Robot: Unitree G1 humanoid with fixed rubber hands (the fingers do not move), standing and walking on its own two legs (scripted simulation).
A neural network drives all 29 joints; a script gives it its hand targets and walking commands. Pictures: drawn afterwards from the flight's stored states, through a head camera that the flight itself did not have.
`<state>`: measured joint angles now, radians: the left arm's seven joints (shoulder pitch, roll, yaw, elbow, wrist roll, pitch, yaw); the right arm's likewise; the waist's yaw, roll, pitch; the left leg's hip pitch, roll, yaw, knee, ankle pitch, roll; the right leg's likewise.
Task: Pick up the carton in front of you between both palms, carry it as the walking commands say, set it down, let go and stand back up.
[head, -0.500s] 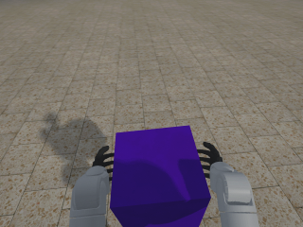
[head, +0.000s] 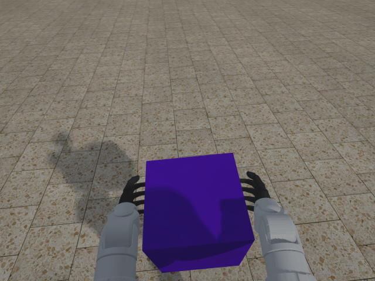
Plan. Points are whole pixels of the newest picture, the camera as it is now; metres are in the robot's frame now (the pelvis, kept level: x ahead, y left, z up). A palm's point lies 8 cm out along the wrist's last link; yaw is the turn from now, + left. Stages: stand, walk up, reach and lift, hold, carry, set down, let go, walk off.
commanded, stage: carry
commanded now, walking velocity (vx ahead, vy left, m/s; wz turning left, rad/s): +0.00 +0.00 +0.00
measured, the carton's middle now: (195, 216) +0.31 +0.00 -0.06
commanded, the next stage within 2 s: hold in 0.68 s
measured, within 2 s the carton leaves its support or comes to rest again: neither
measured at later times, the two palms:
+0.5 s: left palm (131, 209) +0.28 +0.14 +0.03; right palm (267, 205) +0.28 -0.16 +0.03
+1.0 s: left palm (145, 203) +0.30 +0.11 +0.03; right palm (280, 218) +0.26 -0.18 +0.03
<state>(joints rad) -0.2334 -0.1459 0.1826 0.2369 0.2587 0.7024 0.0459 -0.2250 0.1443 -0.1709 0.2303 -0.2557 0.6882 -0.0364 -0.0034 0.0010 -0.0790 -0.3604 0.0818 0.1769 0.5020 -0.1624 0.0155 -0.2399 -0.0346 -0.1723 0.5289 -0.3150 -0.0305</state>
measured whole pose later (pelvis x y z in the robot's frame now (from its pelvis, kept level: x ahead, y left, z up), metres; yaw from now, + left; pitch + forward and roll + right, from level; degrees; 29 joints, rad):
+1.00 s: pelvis -0.02 +0.01 +0.00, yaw -12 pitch -7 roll +1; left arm -0.36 -0.18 0.31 0.37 0.33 0.68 0.05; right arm -0.35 0.16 -0.27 0.42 -0.31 0.63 0.00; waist 0.05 -0.02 0.06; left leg -0.17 0.01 -0.03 0.47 -0.18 -0.02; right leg -0.13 0.03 0.02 0.51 -0.26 -0.03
